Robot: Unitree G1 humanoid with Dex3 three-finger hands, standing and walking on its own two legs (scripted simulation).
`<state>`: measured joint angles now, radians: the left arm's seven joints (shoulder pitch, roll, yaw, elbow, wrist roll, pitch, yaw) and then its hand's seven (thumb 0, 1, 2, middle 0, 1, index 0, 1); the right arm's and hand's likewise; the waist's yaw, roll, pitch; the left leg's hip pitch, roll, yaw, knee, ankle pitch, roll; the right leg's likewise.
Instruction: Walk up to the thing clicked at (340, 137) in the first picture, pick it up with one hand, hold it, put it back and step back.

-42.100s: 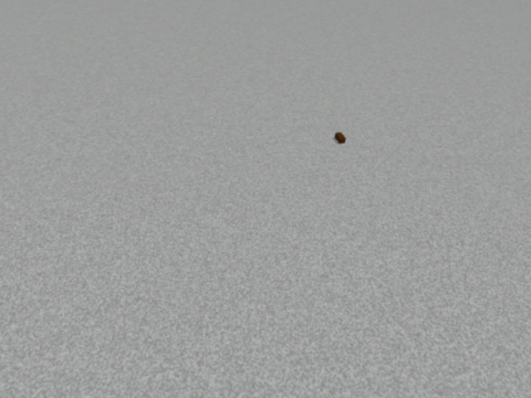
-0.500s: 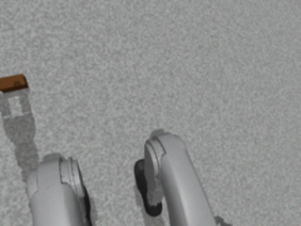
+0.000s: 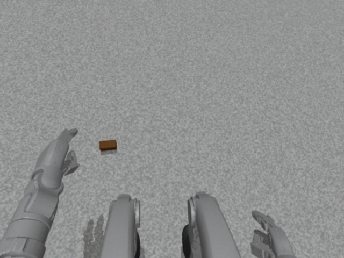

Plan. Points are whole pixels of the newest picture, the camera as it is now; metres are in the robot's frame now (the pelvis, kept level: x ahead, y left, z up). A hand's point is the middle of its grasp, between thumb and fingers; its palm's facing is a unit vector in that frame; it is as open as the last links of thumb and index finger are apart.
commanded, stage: home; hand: left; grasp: from above
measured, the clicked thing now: (108, 145) +0.57 +0.24 -0.50
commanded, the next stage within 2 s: none
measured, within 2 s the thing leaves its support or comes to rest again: neither
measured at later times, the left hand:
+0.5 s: hand (54, 196) +0.26 +0.19 +0.09, palm faces +0.10 -0.97 -0.21, open 7.4 cm
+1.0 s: hand (28, 224) +0.22 +0.19 +0.15, palm faces +0.12 -0.97 -0.19, open 7.4 cm
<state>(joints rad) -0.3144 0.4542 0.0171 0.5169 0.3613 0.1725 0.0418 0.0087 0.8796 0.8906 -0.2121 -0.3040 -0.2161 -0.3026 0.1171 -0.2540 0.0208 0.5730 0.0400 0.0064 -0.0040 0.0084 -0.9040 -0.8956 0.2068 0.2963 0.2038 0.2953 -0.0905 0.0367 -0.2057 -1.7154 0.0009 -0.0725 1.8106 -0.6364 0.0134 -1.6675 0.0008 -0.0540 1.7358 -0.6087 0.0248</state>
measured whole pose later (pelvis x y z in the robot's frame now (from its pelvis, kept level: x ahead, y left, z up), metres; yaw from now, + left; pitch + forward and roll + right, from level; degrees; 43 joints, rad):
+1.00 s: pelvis +0.08 +0.00 +0.19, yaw +4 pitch +10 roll -3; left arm 0.50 0.22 0.02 -0.13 -0.05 0.45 0.02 0.01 0.91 0.90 -0.20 -0.30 -0.20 -0.30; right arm 0.27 -0.22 0.04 0.52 0.01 -0.22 -0.18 0.02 -0.90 -0.90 0.21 0.30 0.21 0.30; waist -0.03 0.04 -0.17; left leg -0.69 0.01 -0.07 1.02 -0.50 0.00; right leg -0.64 0.00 -0.06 0.94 -0.47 0.01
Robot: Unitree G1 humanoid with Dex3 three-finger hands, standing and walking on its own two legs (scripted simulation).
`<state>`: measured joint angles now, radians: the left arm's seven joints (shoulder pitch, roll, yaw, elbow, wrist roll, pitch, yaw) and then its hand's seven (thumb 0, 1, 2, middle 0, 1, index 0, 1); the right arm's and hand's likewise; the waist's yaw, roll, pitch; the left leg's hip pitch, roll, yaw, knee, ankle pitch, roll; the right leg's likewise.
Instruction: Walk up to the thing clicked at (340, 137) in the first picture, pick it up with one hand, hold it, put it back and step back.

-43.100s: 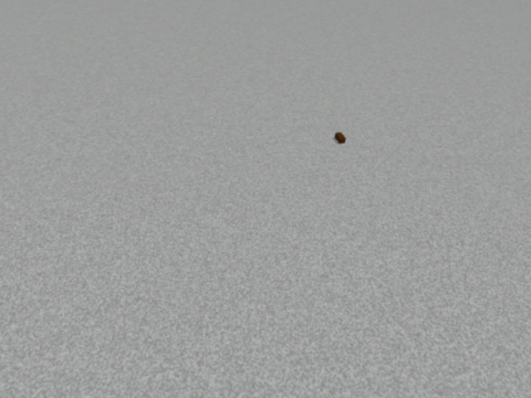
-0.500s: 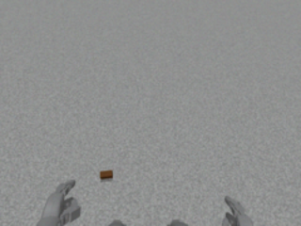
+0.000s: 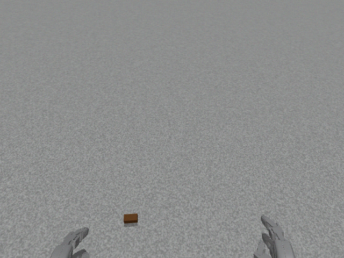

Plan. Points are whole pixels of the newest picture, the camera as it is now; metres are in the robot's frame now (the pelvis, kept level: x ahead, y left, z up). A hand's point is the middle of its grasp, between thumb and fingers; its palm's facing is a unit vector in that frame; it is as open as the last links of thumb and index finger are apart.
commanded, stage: home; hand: left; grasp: from above
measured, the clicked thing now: (130, 218) +0.51 +0.20 -0.70
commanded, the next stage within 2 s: stand in 1.70 s
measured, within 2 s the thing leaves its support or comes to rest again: rests again in 1.38 s
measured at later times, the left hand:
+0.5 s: hand out of the picture +0.16 +0.18 -0.05, palm faces +0.03 -0.98 -0.19, open 7.4 cm
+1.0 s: hand out of the picture +0.17 +0.18 -0.05, palm faces +0.03 -0.98 -0.19, open 7.4 cm
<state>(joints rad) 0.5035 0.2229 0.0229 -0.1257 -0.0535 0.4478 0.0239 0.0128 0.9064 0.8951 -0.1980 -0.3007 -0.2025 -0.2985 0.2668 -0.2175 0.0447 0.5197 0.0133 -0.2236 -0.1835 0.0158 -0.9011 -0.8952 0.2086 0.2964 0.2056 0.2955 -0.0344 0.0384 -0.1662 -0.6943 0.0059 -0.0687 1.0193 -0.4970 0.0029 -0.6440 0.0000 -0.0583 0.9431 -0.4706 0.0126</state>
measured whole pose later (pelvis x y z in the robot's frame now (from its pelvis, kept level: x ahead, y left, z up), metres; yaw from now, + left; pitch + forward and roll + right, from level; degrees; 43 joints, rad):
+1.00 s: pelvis +0.00 +0.00 +0.00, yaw -1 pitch +10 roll -3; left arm 0.50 0.23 0.02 -0.13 -0.06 0.45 0.02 0.01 0.91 0.90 -0.20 -0.30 -0.20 -0.30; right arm 0.29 -0.22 0.04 0.54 0.01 -0.23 -0.18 0.02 -0.90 -0.90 0.21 0.30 0.21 0.30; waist -0.04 0.04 -0.16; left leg -0.70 0.01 -0.06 1.02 -0.51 0.00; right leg -0.65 0.00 -0.05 0.95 -0.47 0.01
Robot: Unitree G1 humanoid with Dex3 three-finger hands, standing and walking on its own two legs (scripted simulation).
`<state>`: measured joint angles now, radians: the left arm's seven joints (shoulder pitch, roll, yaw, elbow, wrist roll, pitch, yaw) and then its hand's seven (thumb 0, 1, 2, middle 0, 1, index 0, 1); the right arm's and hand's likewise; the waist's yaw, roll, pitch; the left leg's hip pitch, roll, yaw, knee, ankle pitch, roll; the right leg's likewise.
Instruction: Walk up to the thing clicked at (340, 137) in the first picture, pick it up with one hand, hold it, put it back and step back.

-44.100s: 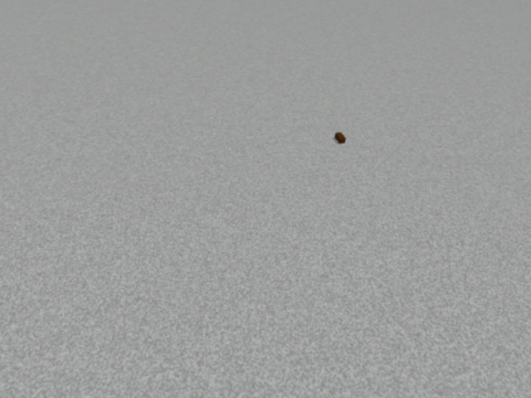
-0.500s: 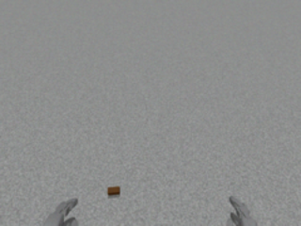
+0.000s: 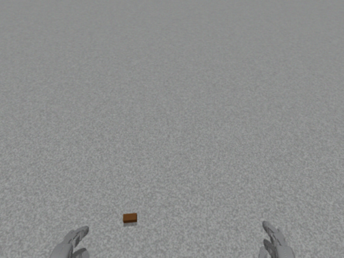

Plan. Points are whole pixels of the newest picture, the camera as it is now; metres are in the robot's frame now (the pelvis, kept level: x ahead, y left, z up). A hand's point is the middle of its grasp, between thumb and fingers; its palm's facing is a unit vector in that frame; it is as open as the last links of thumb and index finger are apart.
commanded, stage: home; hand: left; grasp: from above
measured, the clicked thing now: (130, 218) +0.51 +0.21 -0.70
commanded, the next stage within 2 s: stand in 0.70 s
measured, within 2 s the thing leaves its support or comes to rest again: rests again in 0.38 s
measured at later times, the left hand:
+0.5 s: hand out of the picture +0.16 +0.18 -0.05, palm faces +0.04 -0.98 -0.19, open 7.4 cm
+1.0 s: hand out of the picture +0.14 +0.22 -0.09, palm faces +0.02 -0.95 -0.32, open 7.4 cm
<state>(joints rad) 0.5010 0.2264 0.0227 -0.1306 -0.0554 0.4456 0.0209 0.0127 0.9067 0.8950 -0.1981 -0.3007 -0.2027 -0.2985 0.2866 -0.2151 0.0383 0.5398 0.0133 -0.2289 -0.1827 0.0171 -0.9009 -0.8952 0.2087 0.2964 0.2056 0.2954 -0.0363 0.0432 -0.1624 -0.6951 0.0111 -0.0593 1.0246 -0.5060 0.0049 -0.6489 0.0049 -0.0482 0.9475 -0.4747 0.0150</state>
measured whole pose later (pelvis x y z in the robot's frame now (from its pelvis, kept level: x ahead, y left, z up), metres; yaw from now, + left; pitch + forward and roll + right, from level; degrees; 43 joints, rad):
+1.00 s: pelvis -0.01 +0.00 +0.03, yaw +0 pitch +2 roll +0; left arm 0.22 0.29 0.02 0.56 0.05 0.09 0.03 0.01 0.90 0.89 -0.20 -0.30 -0.21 -0.30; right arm 0.17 -0.27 -0.02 0.81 -0.06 -0.05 -0.02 0.01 -0.90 -0.89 0.21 0.30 0.21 0.30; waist 0.02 -0.02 0.01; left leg -0.45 -0.03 -0.02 0.82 -0.40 0.02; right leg -0.44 -0.04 -0.01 0.81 -0.41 0.02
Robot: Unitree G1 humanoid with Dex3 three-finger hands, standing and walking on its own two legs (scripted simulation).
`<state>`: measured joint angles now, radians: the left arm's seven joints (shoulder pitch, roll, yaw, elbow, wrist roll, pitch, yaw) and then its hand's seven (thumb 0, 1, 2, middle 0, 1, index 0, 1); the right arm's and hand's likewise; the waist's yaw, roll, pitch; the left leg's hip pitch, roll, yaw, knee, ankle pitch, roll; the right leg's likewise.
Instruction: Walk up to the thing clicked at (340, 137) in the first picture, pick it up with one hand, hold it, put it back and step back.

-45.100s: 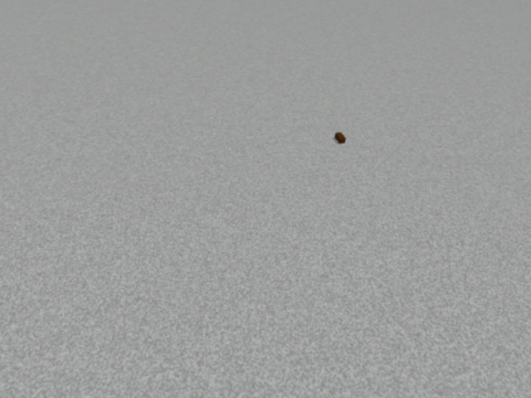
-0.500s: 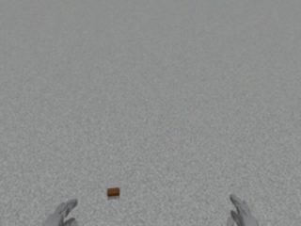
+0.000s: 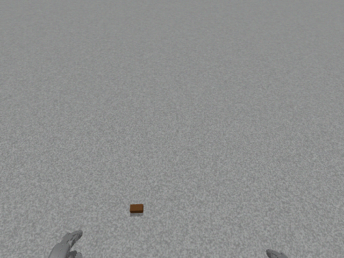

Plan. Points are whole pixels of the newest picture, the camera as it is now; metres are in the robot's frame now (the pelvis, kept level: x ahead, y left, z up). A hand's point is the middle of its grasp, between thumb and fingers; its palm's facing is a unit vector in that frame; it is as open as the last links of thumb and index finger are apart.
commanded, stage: stand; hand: left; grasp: from above
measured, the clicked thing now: (136, 208) +0.52 +0.20 -0.72
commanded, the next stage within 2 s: none
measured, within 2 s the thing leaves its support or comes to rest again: neither
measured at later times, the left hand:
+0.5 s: hand out of the picture +0.05 +0.24 -0.13, palm faces +0.04 -0.95 -0.32, open 7.4 cm
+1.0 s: hand out of the picture +0.06 +0.24 -0.12, palm faces +0.02 -0.94 -0.33, open 7.4 cm
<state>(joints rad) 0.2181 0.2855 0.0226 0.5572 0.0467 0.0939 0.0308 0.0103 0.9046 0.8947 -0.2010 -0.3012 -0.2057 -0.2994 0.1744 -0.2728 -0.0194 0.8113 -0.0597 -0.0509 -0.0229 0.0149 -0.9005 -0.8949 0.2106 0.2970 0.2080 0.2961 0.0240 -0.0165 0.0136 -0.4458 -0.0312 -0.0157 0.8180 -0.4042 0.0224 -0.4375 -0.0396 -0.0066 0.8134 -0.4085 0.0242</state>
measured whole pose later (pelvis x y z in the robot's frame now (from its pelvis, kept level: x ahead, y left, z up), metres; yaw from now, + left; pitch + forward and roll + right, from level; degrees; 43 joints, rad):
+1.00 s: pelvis +0.00 +0.00 +0.04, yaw +0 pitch -4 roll +0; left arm 0.14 0.29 0.02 1.15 0.03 0.00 0.02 0.01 0.91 0.89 -0.20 -0.30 -0.20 -0.30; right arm 0.14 -0.30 -0.03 1.14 -0.02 0.00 -0.02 0.01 -0.90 -0.90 0.21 0.30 0.20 0.30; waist 0.01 0.00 0.06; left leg -0.09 -0.03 -0.03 0.34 -0.17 0.02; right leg -0.09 -0.04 -0.02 0.34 -0.18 0.03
